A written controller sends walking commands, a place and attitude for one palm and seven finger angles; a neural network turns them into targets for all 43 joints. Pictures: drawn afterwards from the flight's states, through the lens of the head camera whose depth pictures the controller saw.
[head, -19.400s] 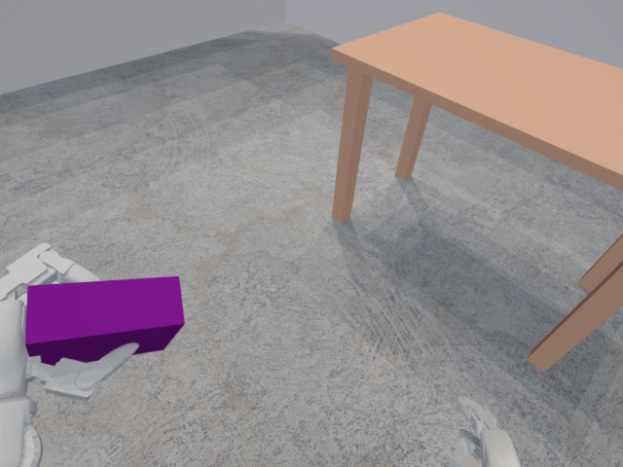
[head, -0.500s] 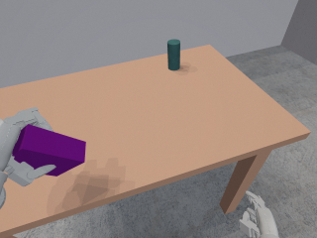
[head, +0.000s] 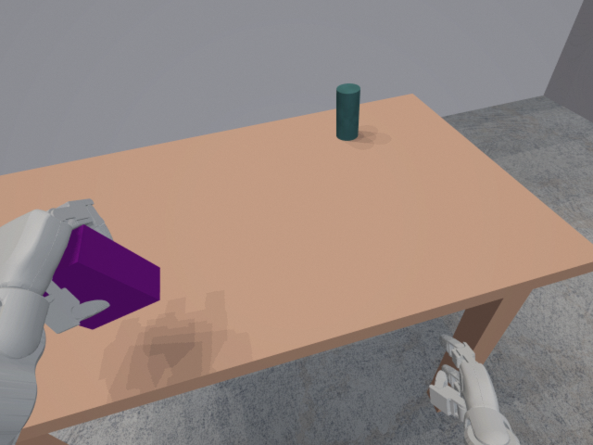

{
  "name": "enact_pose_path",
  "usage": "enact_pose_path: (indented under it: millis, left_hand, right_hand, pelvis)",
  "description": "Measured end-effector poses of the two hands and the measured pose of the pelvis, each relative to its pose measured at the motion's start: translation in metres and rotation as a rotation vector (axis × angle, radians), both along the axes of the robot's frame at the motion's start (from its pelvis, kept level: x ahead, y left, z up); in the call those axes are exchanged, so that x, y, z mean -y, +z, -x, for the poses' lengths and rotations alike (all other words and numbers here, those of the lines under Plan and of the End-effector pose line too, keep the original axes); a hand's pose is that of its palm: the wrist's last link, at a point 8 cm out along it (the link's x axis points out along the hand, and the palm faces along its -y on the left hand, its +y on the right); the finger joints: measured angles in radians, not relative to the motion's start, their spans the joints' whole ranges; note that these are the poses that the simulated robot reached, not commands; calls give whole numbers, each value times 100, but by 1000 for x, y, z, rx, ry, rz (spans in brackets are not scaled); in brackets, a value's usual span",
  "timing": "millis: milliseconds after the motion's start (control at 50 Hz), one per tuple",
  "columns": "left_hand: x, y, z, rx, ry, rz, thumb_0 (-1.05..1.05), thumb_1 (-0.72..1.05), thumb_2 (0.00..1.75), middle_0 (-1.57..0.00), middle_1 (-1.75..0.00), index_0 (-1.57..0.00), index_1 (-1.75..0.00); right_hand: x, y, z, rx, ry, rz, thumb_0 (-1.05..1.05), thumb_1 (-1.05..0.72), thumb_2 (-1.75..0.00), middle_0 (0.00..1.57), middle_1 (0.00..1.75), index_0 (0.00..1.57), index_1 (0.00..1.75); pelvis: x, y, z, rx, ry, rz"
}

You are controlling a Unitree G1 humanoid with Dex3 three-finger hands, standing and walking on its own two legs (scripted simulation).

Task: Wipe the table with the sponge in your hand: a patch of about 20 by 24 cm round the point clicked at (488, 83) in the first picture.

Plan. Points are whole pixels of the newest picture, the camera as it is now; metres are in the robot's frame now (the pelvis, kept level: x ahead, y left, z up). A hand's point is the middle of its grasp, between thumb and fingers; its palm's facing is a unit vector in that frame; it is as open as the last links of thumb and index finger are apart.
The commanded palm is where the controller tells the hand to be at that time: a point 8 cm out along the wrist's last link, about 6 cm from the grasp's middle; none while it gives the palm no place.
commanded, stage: turn the palm down, sponge in hand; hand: left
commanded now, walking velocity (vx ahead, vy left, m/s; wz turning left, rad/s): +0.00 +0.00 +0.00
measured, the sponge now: (102, 287) +0.23 +0.28 +0.13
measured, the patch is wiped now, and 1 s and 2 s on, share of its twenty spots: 0.00 0.00 0.00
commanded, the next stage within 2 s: move the sponge above the wiping area in 0.90 s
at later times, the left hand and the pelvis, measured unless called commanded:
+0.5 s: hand (76, 267) +0.23 +0.29 +0.18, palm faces +0.19 -0.10 -0.98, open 9.3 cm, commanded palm +0.18 +0.28 +0.25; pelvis -0.02 +0.00 +0.00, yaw -1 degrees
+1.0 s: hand (89, 269) +0.23 +0.27 +0.18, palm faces +0.18 -0.07 -0.98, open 9.3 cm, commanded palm +0.18 +0.27 +0.25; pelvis -0.01 -0.01 +0.00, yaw -1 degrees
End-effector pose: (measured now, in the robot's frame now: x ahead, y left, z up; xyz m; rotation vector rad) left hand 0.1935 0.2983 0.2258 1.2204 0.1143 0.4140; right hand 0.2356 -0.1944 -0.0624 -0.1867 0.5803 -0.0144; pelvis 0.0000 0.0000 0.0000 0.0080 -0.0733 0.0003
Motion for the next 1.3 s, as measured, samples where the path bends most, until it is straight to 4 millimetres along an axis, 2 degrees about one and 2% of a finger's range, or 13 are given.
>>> enact_pose_path:
  millis: [120, 380, 660, 860, 1060, 1300]
  left_hand:
    - [3, -3, -2, -42, -17, -47, 0, -43, 104, -81, -139, -81, -139]
    - [4, 10, -6, -39, 45, -146, 0, -43, 104, -81, -139, -81, -139]
    - [19, 2, 0, -77, 44, -196, 0, -43, 104, -81, -139, -81, -139]
    - [29, 3, -3, -79, 30, -207, 0, -43, 104, -81, -139, -81, -139]
    - [30, 4, -6, -79, 40, -204, 0, -44, 104, -81, -139, -81, -139]
    - [37, -4, -3, -81, 5, -199, 0, -44, 104, -81, -139, -81, -139]
  right_hand:
    - [-2, 2, 1, -9, 11, 18, 2, -91, -90, 21, 30, 19, 30]
    - [-1, 3, 1, -15, 15, 8, 2, -91, -90, 20, 30, 18, 30]
    - [2, 1, 1, -4, 34, -14, 2, -91, -90, 20, 30, 19, 30]
    - [6, -1, 0, 5, 40, -25, 2, -91, -90, 20, 30, 20, 31]
    - [8, -1, -1, 8, 42, -31, 2, -91, -90, 20, 30, 23, 32]
    - [8, -1, -1, 1, 38, -33, 2, -91, -90, 20, 30, 23, 32]
  pelvis:
    - [-5, 1, 4, 9, -5, 0]
    - [-7, 3, 13, 17, -7, -7]
    - [3, 1, 18, 22, -12, -12]
    - [8, 1, 17, 24, -16, -14]
    - [9, 1, 14, 20, -16, -13]
    - [7, 2, 10, 19, -19, -13]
